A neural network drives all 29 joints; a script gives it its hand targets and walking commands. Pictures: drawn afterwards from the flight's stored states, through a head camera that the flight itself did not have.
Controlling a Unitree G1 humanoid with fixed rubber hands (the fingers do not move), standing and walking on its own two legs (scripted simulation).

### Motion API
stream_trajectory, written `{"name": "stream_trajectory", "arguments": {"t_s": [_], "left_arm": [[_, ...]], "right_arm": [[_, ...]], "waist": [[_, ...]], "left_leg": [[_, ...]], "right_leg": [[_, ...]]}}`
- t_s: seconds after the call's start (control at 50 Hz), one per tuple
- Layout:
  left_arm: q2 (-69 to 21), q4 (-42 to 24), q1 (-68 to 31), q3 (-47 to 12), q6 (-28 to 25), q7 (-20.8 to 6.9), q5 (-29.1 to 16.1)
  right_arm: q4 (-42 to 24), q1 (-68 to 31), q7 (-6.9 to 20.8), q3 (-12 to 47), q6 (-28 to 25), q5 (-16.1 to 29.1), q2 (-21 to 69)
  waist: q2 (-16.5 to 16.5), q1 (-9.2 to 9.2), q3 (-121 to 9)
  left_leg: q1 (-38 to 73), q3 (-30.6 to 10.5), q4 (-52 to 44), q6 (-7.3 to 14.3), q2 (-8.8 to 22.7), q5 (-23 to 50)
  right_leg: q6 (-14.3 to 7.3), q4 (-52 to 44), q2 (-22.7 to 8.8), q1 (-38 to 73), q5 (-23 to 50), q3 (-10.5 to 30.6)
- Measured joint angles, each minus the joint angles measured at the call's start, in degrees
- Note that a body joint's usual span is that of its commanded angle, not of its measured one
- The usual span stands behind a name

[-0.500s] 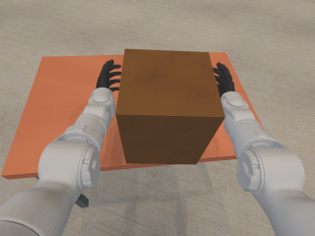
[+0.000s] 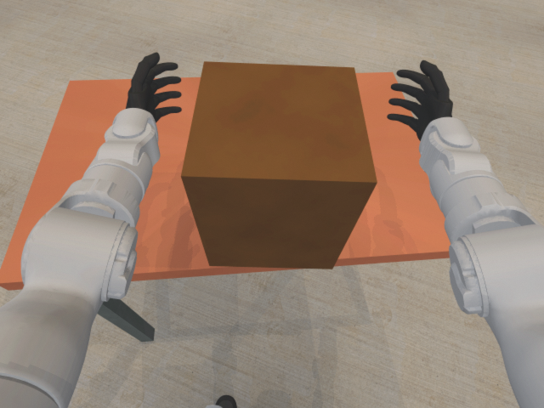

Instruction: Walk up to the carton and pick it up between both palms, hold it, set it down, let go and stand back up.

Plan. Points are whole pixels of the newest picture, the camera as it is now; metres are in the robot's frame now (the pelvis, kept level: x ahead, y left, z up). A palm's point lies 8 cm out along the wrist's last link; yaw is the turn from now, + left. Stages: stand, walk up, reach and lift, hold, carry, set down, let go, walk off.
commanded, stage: set down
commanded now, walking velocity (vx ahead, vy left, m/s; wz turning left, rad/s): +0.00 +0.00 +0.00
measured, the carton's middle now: (275, 176) +0.44 +0.05 +0.05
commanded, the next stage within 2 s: none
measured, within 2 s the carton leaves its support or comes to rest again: neither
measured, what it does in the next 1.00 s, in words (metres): stands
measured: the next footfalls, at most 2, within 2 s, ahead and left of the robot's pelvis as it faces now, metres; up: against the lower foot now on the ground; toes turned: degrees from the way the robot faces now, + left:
none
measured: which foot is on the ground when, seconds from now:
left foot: down 0.00-1.00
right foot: down 0.00-1.00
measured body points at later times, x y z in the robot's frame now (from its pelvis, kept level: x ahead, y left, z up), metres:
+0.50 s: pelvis +0.00 +0.00 +0.01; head +0.04 +0.03 +0.46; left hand +0.48 +0.25 +0.22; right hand +0.50 -0.16 +0.24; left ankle +0.03 +0.13 -0.72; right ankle +0.00 -0.07 -0.72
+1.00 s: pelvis +0.01 +0.00 +0.02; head +0.04 +0.01 +0.47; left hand +0.44 +0.24 +0.17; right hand +0.47 -0.18 +0.18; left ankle +0.03 +0.13 -0.72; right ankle +0.00 -0.07 -0.72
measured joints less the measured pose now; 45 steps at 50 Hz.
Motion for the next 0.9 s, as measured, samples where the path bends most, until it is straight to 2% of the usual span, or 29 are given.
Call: {"name": "stream_trajectory", "arguments": {"t_s": [0.22,0.32,0.48,0.72,0.9], "left_arm": [[0.9,-4.4,-3.3,1.7,8.7,1.0,1.4],[1.7,-4.9,-5.3,1.7,12.9,1.5,1.9],[3.0,-7.7,-5.2,1.0,17.1,2.0,1.3],[3.2,-17.8,-0.7,2.7,24.4,2.2,2.2],[1.1,-28.1,9.2,6.9,26.1,0.2,6.8]], "right_arm": [[-1.8,-4.2,-1.7,-1.4,6.9,-0.3,-0.2],[-0.3,-7.0,-1.7,-1.8,10.6,0.0,-1.3],[-1.8,-7.4,-1.3,-2.2,14.4,1.0,-2.5],[-7.8,-4.2,-1.4,-2.5,17.8,1.6,-3.2],[-15.6,4.9,-2.5,-1.5,17.0,1.9,-1.9]], "waist": [[-0.2,-0.56,0.9],[-0.4,-0.94,2.3],[-0.6,-1.74,2.8],[0.4,-1.42,4.8],[0.6,-1.34,8.2]], "left_leg": [[5.3,-0.3,-3.6,-0.1,-0.4,1.6],[8.5,-0.5,-4.9,-0.1,-0.4,1.9],[11.3,-0.8,-6.0,0.0,-0.6,2.0],[14.8,-0.8,-6.8,0.1,-0.6,1.7],[20.8,-0.7,-8.9,-0.1,-0.7,1.9]], "right_leg": [[-0.1,-3.2,0.0,5.2,1.3,0.2],[0.0,-5.0,0.2,8.7,1.8,0.2],[0.1,-6.8,0.2,11.9,2.3,0.2],[0.3,-8.9,0.4,16.0,2.7,0.5],[0.3,-10.4,0.5,21.5,2.7,1.0]]}}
